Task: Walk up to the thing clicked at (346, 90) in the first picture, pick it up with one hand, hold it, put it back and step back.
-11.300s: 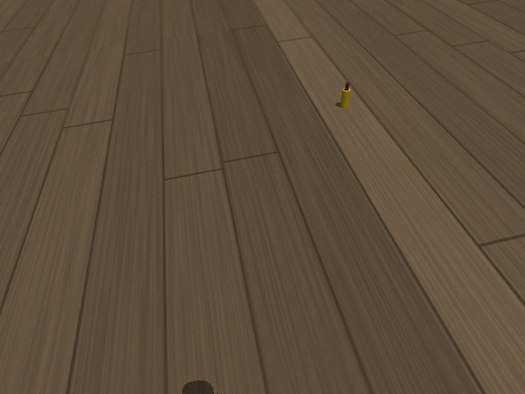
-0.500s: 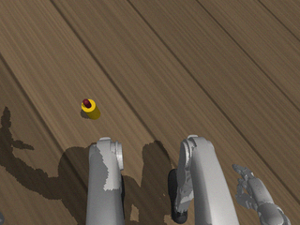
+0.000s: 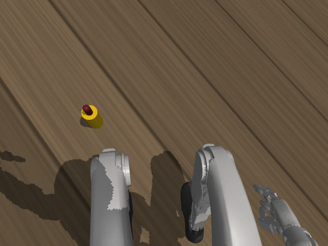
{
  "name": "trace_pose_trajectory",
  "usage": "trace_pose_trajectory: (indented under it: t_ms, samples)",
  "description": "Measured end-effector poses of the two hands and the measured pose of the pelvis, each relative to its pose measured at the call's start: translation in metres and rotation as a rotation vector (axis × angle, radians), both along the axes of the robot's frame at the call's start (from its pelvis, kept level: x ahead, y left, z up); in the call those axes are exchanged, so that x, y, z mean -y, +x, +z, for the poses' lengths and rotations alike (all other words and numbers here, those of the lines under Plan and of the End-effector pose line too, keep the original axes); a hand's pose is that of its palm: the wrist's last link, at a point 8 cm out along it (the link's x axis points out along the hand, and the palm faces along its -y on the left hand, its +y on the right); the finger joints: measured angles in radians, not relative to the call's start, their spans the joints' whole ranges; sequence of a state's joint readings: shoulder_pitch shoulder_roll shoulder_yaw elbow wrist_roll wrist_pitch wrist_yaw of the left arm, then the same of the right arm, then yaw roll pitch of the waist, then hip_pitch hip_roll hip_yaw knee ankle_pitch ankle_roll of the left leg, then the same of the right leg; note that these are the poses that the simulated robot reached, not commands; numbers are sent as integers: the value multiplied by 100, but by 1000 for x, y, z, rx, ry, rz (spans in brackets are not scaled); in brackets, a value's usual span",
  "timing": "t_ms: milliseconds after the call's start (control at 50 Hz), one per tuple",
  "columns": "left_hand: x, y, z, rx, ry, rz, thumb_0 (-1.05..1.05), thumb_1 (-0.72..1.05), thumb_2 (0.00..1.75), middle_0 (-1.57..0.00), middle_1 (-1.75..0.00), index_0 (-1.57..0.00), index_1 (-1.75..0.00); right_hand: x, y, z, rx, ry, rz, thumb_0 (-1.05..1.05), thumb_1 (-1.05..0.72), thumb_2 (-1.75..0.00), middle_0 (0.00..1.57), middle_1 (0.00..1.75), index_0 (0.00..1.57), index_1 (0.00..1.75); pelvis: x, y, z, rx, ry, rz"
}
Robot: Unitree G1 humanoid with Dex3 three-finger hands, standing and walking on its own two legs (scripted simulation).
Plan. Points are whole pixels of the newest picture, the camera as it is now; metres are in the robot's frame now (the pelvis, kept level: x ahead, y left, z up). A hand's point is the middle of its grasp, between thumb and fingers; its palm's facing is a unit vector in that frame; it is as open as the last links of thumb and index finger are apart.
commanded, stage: go down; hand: left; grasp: from the side
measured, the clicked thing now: (91, 115) +0.47 +0.25 -0.29
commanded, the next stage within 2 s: approach in 0.26 s
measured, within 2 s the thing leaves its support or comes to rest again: neither
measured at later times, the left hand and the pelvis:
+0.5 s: hand out of the picture +0.37 +0.44 -0.01, palm faces +0.24 -0.97 -0.09, open 17.5 cm; pelvis +0.00 +0.00 -0.02, yaw -1 degrees
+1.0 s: hand (52, 125) +0.41 +0.34 -0.21, palm faces +0.13 -0.99 +0.02, open 17.6 cm; pelvis -0.01 +0.01 -0.08, yaw -6 degrees
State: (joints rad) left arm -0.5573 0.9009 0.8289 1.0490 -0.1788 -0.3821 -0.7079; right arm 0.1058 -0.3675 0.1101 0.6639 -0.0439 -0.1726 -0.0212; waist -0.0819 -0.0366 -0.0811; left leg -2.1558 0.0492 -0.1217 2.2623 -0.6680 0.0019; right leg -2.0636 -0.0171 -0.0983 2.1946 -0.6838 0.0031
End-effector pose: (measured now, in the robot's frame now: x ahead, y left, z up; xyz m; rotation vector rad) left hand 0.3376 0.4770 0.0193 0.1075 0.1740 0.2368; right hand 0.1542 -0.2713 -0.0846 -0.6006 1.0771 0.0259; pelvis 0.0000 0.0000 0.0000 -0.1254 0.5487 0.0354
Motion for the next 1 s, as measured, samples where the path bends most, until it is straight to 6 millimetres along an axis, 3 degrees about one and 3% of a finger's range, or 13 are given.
trace_pose_trajectory:
  t_ms: [420,520,620,820,1000]
  samples:
    - [-10,-1,-13,47,-5,3,-2,-53,9,-5,-7,-4,-9,-1,6,-12,-1,-17,45,1,-92,-91,20,30,21,30,0,-2,-17,24,-10,-9]
    - [-9,-3,-25,63,-29,8,-2,-56,8,-7,-8,-5,-10,-2,5,-15,-2,-19,57,1,-92,-90,20,30,21,30,-1,-3,-21,32,-13,-13]
    - [3,2,-60,95,-71,4,-2,-59,6,-7,-9,-5,-11,-3,5,-20,-10,-34,100,1,-91,-90,20,30,21,30,-1,-4,-32,55,-20,-23]
    - [52,28,-173,55,-142,-59,-2,-59,7,-7,-9,-5,-11,-9,3,-33,-77,-117,194,1,-90,-90,20,30,21,30,-3,-6,-63,139,-56,-52]
    - [89,43,-228,58,-136,-95,-2,-60,8,-7,-11,-5,-12,-14,-6,-39,-161,-184,247,1,-92,-90,20,30,21,30,-9,-6,-80,205,-96,-70]
